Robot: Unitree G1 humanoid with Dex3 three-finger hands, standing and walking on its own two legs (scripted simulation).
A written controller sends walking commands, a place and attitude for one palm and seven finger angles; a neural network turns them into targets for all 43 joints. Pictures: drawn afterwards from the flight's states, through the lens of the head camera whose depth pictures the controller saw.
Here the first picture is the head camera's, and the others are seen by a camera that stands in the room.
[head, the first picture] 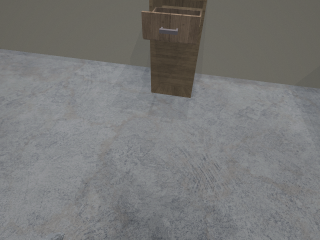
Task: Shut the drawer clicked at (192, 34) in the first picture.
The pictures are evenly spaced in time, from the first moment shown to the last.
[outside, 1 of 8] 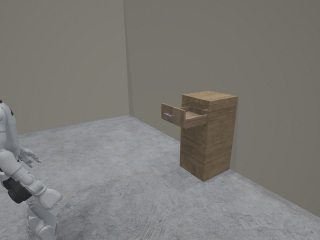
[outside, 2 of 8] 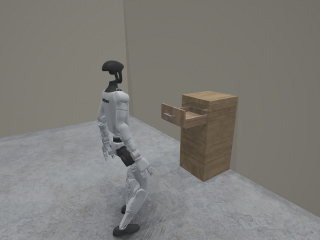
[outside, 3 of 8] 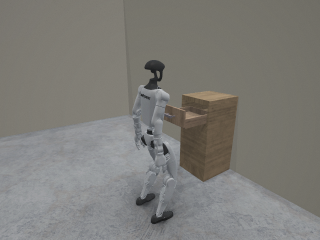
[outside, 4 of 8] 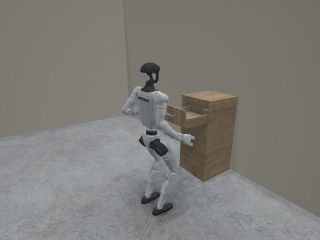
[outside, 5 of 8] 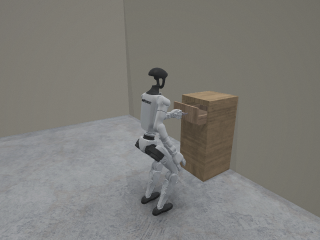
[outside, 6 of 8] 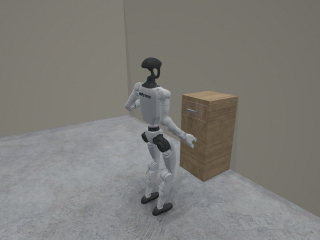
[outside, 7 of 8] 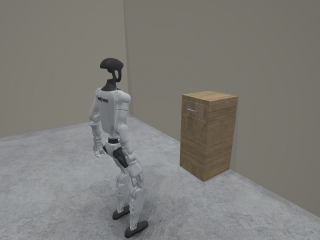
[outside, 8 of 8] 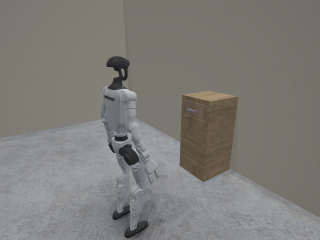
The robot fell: no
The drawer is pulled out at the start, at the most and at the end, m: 0.30 0.30 0.00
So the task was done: yes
